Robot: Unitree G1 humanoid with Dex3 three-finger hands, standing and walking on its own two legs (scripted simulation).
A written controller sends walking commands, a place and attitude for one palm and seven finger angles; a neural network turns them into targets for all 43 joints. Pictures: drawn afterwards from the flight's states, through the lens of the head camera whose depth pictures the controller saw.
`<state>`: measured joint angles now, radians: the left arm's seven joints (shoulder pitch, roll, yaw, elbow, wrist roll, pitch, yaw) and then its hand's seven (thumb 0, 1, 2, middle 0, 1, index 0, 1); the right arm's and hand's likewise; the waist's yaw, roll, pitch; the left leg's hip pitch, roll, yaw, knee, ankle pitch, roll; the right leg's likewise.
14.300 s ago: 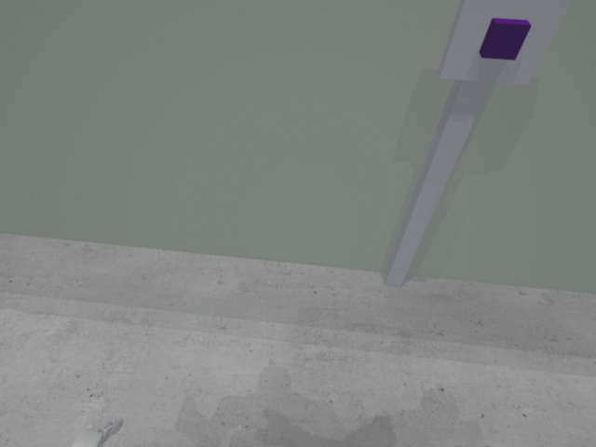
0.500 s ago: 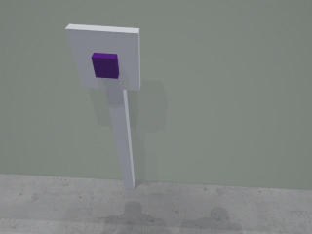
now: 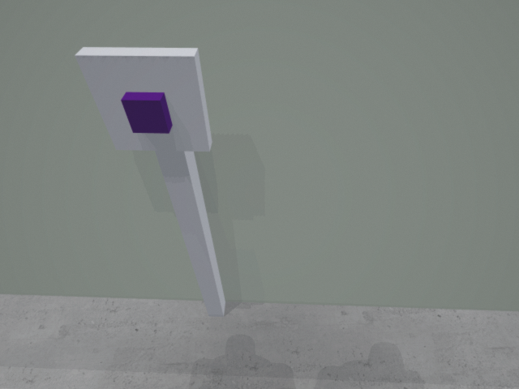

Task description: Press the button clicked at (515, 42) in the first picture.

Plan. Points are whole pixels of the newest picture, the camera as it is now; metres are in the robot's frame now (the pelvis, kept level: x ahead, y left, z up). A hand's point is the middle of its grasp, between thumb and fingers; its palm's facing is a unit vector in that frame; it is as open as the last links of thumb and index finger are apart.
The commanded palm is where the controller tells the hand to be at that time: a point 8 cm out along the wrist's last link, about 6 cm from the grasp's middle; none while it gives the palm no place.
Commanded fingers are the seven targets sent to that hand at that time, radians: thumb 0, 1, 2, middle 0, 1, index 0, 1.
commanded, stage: come to a stop and stand still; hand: left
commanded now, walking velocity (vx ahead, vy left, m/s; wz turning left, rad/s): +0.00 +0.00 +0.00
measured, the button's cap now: (148, 112) +0.49 +0.21 +0.19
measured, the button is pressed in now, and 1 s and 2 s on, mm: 0 0 0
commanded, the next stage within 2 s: look again from close up in 0.12 s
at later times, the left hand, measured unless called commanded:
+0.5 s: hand out of the picture -0.02 +0.19 -0.18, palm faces +0.02 -0.98 -0.19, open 7.4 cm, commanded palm none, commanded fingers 0.00 0.90 0.90 -0.20 -0.30 -0.20 -0.30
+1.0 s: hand (108, 387) +0.14 +0.24 -0.07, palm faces +0.25 -0.94 -0.22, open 7.0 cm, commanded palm +0.09 +0.27 -0.05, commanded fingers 0.00 0.90 0.90 -0.45 -0.57 -0.45 -0.57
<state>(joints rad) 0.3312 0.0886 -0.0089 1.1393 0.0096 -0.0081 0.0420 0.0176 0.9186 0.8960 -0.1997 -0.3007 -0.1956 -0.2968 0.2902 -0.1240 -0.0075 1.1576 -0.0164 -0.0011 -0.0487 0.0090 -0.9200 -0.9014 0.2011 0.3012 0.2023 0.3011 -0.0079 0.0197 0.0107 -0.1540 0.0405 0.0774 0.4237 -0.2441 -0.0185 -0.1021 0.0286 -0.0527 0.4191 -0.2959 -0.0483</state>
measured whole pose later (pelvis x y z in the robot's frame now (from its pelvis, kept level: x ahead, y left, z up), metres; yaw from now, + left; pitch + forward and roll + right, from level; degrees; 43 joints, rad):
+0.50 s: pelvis -0.02 +0.03 -0.01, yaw +0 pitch -1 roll -1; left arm 0.32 0.13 -0.01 1.08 0.02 -0.01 0.05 0.01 0.90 0.90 -0.20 -0.30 -0.20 -0.30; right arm 0.33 -0.15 0.00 1.07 -0.02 -0.02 -0.03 0.01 -0.93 -0.90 0.20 0.30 0.20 0.30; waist -0.01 0.02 -0.01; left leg -0.22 0.01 0.06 0.54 -0.30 0.03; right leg -0.18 0.01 -0.04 0.50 -0.31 -0.02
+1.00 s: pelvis -0.01 +0.05 -0.01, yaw +1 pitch +2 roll +1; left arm 0.49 0.19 0.03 0.17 -0.12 0.01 0.15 0.04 0.95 0.90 -0.25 -0.36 -0.24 -0.35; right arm 0.36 -0.22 -0.01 0.90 0.03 -0.25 -0.07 0.03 -0.93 -0.90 0.21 0.30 0.21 0.30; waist -0.02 0.00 -0.04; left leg -0.26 -0.07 0.07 0.52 -0.30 0.06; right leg -0.25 -0.06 -0.03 0.59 -0.37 0.00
